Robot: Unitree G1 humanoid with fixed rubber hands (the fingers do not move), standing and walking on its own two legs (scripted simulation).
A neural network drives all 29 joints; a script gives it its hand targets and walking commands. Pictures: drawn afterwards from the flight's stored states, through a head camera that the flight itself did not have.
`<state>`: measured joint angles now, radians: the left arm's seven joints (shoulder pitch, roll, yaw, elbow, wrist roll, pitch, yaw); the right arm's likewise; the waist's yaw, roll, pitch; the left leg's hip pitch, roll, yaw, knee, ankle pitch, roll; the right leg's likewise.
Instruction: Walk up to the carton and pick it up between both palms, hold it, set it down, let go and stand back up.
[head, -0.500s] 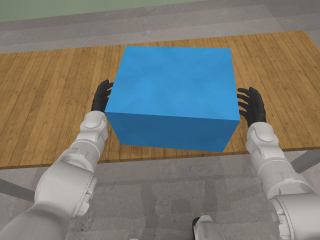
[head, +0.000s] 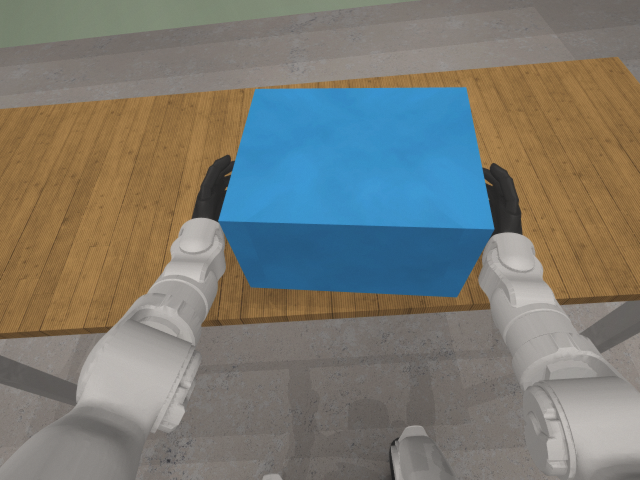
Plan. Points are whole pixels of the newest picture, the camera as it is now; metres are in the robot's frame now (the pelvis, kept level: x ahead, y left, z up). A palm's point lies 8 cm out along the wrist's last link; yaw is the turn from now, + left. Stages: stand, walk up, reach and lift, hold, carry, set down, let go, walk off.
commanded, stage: reach and lift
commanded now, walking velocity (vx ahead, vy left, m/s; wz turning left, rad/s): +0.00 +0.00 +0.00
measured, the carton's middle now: (354, 191) +0.49 -0.08 +0.05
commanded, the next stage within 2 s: none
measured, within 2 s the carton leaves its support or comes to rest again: leaves its support in 1.60 s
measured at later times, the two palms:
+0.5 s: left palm (212, 222) +0.46 +0.12 +0.06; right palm (506, 238) +0.39 -0.25 +0.04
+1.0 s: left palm (213, 221) +0.46 +0.11 +0.06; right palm (507, 236) +0.39 -0.25 +0.04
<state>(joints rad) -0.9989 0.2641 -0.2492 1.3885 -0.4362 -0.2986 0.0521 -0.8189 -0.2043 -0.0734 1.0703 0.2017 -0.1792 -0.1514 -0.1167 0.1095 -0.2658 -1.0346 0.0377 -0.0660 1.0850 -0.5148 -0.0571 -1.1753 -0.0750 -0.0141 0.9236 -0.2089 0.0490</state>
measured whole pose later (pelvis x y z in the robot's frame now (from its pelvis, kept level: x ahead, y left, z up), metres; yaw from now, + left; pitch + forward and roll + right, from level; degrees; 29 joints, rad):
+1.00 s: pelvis +0.02 +0.02 +0.03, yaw +1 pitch +26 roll -3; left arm -0.93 0.15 -0.14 1.56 -0.30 -0.53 0.08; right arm -0.67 -0.19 -0.20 1.01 0.03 -0.24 -0.07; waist -0.15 0.17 -0.27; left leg -0.91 0.02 -0.09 0.90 -0.45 -0.04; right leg -1.00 -0.09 -0.05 0.70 -0.15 0.07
